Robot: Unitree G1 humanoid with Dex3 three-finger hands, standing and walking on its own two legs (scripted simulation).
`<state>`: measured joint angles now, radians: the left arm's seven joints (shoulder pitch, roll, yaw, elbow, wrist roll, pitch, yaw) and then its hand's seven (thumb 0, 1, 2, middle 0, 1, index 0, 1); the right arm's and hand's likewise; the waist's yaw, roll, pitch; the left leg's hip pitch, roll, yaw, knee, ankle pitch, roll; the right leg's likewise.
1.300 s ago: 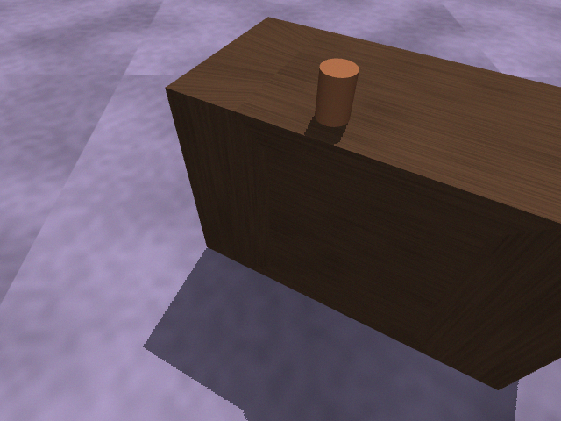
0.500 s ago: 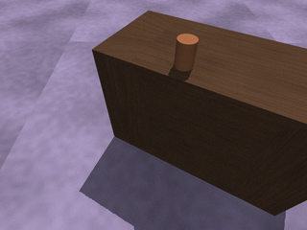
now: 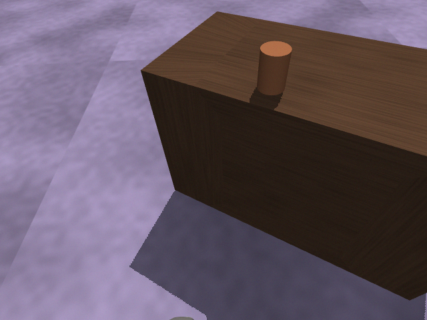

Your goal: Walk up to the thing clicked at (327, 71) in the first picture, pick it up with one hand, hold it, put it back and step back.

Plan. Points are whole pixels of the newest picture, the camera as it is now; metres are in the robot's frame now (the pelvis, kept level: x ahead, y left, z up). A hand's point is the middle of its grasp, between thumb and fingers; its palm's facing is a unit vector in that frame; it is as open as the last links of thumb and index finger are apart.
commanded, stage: walk up
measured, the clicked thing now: (273, 68) +0.78 -0.14 +0.04
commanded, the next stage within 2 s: none
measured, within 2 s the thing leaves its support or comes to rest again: neither
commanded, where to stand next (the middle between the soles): +0.18 +0.16 m, yaw -6 degrees
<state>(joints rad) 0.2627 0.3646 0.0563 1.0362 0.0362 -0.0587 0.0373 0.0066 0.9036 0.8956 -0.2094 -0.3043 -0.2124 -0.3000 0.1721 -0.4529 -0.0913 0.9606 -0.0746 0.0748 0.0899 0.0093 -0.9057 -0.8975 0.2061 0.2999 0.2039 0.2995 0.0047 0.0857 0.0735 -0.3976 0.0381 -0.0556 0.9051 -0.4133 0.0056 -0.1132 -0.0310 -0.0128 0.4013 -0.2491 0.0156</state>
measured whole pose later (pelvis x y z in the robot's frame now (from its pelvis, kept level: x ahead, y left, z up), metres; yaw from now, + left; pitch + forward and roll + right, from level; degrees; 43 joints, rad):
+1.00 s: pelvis +0.13 +0.19 -0.02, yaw -7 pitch -2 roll +0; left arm 0.11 0.41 0.05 0.89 0.02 0.03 -0.03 0.01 0.91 0.90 -0.21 -0.30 -0.21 -0.30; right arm 0.19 -0.39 -0.02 0.90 -0.01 -0.04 -0.01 0.01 -0.90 -0.90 0.21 0.30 0.21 0.30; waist 0.01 -0.05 0.11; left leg -0.25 0.04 0.02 0.68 -0.39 -0.01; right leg -0.30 -0.02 0.01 0.67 -0.33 -0.05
